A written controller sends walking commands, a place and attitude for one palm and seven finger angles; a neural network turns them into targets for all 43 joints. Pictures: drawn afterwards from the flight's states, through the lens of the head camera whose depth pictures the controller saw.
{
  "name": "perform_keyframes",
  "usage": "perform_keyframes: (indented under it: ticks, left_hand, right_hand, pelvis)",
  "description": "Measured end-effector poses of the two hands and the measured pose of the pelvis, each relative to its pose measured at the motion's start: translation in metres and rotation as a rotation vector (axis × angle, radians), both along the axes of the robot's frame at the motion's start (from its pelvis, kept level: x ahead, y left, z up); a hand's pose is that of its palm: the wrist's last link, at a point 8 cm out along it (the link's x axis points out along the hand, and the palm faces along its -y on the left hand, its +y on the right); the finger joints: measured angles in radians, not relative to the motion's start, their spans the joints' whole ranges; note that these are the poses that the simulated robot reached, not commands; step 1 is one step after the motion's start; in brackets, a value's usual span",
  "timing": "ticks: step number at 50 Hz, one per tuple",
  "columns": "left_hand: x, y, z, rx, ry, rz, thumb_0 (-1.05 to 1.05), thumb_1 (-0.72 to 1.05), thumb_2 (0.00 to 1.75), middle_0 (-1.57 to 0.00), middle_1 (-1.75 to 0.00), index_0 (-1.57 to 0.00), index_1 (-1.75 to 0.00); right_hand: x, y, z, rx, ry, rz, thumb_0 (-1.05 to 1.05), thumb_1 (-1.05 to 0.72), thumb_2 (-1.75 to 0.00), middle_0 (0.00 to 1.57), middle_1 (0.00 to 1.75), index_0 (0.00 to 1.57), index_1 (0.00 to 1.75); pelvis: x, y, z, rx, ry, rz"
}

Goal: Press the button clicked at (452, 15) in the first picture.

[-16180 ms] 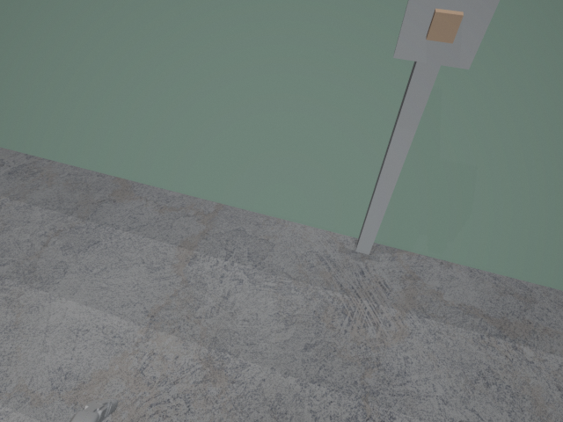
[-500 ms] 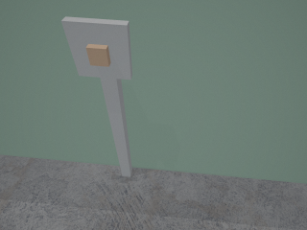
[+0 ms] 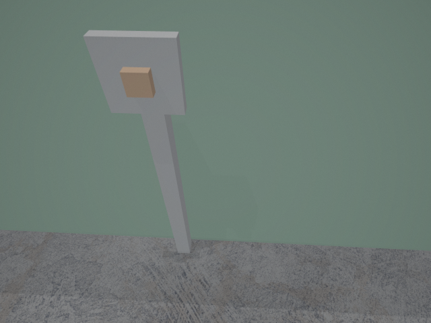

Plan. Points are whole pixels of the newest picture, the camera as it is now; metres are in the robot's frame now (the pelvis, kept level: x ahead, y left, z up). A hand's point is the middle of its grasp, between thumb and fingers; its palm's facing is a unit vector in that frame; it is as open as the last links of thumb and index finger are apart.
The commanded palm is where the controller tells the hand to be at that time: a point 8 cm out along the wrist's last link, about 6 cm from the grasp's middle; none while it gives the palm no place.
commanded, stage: look again from close up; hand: left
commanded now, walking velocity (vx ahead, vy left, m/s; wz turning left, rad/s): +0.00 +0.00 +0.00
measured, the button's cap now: (138, 81) +0.54 +0.19 +0.19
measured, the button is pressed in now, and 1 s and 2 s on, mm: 0 0 0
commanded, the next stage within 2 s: raise the hand and make a fist in 0.36 s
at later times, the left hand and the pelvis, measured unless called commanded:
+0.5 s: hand out of the picture +0.05 +0.18 -0.16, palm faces +0.07 -0.98 -0.20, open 7.3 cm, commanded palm +0.13 +0.23 -0.06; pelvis +0.03 +0.01 +0.00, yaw +0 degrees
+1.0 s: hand (100, 312) +0.15 +0.20 +0.01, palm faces +0.19 -0.98 -0.07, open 4.6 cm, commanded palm +0.15 +0.24 +0.02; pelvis +0.01 -0.03 -0.05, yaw +2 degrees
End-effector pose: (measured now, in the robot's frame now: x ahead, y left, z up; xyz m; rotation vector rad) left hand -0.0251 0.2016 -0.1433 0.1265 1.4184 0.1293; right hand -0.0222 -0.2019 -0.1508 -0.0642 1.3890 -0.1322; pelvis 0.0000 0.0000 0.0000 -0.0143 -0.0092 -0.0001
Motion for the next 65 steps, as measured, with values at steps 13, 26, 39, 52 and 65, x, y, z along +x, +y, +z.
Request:
perform_keyframes:
  ticks: [13,26,39,52,65]
  left_hand:
    - [0.059,0.035,0.011,0.061,-0.101,-0.016,0.00,0.92,0.90,-0.20,-0.30,-0.20,-0.30]
    - [0.079,0.035,0.021,0.058,-0.183,0.080,0.02,0.95,0.90,-0.21,-0.30,-0.21,-0.31]
    - [0.234,0.006,0.171,-0.118,-1.424,-0.132,0.01,0.93,0.90,-0.41,-0.53,-0.41,-0.54]
    - [0.152,0.041,0.174,0.067,-1.483,-0.050,0.02,0.91,0.90,-0.77,-0.91,-0.76,-0.92]
    - [0.227,0.038,0.201,-0.097,-1.340,-0.138,0.02,0.90,0.90,-1.12,-1.30,-1.12,-1.31]
  right_hand:
    - [0.022,0.008,0.002,-0.004,0.002,0.032,0.01,-0.92,-0.90,0.19,0.30,0.20,0.30]
    - [0.060,-0.014,0.015,-0.083,-0.088,0.041,0.01,-0.92,-0.90,0.20,0.30,0.20,0.30]
    - [0.217,-0.062,0.078,-0.184,-0.843,0.102,0.01,-0.91,-0.90,0.19,0.30,0.20,0.30]
    - [0.247,-0.046,0.069,-0.153,-0.897,0.265,0.01,-0.90,-0.90,0.19,0.30,0.20,0.30]
    - [0.154,-0.045,0.045,-0.119,-0.699,0.032,0.01,-0.90,-0.90,0.20,0.30,0.21,0.30]
  pelvis:
    - [0.020,0.012,0.004,0.023,0.005,-0.007]
    - [0.033,0.008,0.003,0.020,0.007,-0.012]
    - [0.016,-0.011,-0.025,0.036,0.125,-0.011]
    - [0.000,-0.028,-0.047,-0.018,0.130,0.053]
    - [0.006,-0.018,-0.025,0.013,0.098,-0.009]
